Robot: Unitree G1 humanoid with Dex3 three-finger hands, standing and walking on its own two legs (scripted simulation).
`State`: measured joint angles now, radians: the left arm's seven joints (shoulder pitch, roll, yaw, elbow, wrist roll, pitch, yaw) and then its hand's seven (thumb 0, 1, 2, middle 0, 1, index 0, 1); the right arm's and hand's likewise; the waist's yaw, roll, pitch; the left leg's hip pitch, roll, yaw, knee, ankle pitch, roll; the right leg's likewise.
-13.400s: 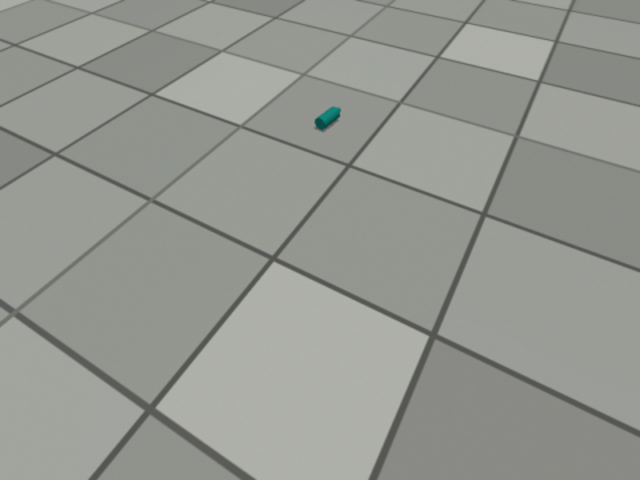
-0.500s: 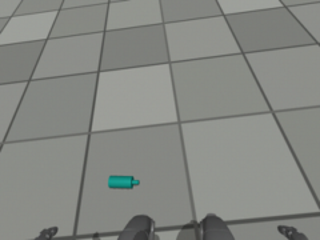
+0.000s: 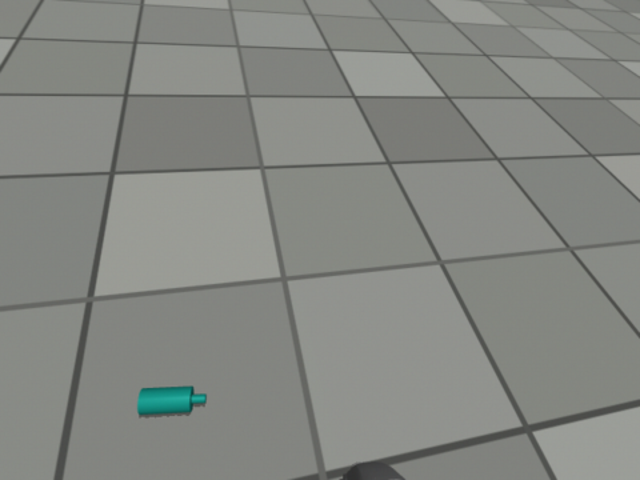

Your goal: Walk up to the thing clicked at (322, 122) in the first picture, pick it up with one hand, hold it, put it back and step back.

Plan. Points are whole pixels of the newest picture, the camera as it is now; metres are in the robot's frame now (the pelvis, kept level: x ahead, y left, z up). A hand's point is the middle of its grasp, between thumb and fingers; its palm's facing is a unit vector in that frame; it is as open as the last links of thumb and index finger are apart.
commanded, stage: walk up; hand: left
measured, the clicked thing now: (173, 399) +0.46 +0.33 -0.73
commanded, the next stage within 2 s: stand in 0.60 s
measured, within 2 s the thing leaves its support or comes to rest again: neither
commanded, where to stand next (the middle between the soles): +0.10 +0.03 m, yaw +2 degrees
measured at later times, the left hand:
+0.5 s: hand out of the picture +0.08 +0.28 -0.11, palm faces +0.04 -0.81 -0.58, open 7.4 cm
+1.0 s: hand out of the picture +0.13 +0.22 -0.15, palm faces +0.02 -0.94 -0.34, open 7.4 cm
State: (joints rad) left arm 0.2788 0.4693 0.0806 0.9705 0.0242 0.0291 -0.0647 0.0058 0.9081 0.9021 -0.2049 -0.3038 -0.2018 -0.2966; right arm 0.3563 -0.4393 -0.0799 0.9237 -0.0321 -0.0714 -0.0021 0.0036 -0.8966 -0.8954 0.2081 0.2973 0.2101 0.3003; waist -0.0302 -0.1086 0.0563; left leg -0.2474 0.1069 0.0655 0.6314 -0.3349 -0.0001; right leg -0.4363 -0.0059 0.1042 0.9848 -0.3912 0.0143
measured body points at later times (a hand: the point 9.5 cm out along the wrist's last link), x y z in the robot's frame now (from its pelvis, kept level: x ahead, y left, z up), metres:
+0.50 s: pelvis +0.05 -0.03 -0.01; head +0.11 -0.08 +0.43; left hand +0.07 +0.32 -0.07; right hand +0.15 -0.33 -0.16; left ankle +0.08 +0.15 -0.67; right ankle +0.07 -0.17 -0.73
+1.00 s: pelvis +0.05 -0.02 +0.00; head +0.06 -0.03 +0.45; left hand +0.13 +0.27 -0.13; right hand +0.17 -0.33 -0.12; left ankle +0.07 +0.13 -0.73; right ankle +0.08 -0.15 -0.73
